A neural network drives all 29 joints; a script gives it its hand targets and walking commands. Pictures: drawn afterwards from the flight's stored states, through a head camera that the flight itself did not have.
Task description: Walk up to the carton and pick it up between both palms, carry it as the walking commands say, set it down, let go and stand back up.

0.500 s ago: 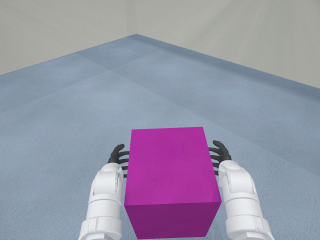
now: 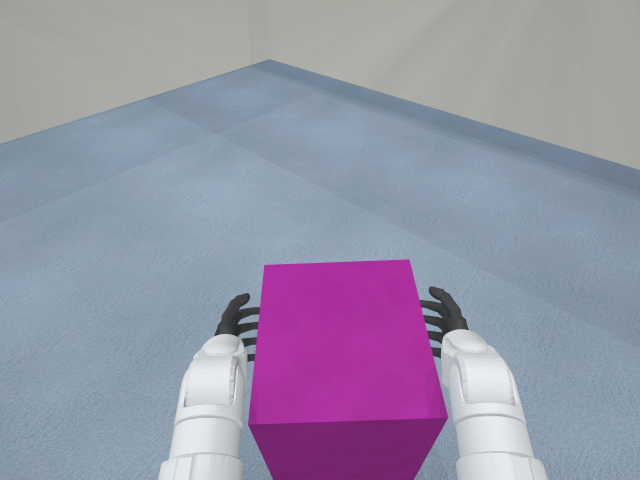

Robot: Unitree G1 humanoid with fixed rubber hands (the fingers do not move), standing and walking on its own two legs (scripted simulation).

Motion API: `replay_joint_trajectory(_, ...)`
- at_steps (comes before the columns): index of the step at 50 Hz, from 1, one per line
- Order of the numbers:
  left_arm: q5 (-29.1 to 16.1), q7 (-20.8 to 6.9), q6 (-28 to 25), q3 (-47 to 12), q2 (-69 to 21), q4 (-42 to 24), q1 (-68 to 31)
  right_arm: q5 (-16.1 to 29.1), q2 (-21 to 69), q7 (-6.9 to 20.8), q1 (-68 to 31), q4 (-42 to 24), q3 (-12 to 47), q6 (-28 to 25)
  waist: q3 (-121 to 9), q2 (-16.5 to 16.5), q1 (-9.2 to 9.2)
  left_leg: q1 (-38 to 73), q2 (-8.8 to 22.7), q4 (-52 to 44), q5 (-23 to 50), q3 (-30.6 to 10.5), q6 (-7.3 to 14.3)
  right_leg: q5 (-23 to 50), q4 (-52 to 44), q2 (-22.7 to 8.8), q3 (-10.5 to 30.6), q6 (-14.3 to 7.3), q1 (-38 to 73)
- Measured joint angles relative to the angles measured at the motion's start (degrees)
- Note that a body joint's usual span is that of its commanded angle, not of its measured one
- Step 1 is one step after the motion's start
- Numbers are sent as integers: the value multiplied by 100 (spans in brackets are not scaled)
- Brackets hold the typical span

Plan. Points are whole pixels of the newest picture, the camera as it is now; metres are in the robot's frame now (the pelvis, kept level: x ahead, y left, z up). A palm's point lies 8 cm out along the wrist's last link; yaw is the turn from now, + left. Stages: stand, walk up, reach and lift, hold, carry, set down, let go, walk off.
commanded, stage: reach and lift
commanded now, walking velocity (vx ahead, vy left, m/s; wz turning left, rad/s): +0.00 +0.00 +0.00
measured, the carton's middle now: (340, 375) +0.29 +0.00 -0.03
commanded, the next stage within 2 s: hold in 0.24 s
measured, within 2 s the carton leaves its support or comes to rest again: neither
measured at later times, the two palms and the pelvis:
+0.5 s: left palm (225, 358) +0.27 +0.14 +0.04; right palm (455, 350) +0.28 -0.15 +0.05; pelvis -0.01 +0.00 +0.00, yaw +0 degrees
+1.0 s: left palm (225, 357) +0.28 +0.14 +0.04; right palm (456, 353) +0.27 -0.15 +0.05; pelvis -0.01 +0.00 +0.00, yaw +0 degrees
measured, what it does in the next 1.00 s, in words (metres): stands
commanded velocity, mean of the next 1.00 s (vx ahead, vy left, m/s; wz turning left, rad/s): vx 0.00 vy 0.00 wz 0.00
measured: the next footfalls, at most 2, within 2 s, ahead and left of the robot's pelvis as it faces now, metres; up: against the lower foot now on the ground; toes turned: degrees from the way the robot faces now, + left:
right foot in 1.72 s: +0.33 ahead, -0.08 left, +0.00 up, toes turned -2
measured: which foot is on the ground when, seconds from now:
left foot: down 0.00-1.00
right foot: down 0.00-1.00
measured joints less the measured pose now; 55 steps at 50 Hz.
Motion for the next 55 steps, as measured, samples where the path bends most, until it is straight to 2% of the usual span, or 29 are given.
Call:
replay_joint_trajectory(19,11,-9,45,-16,12,-10,43,22,-7,-29,29,30,43,51,15,-2,52,-16,22,104,-1,-1,-19,17,81,32,-27,-12,-8)
replay_joint_trajectory(39,105,-35,-9,107,-23,178,-92,-18,25,-24,-95,218,-103,7,-46,-22,23,-146,13,245,-7,48,-1,30,193,31,-18,14,-132)
replay_joint_trajectory(55,77,-35,23,-7,4,54,14,-4,-6,-24,22,84,22,52,-54,-17,20,-107,15,172,-8,71,9,31,124,17,-18,12,-100)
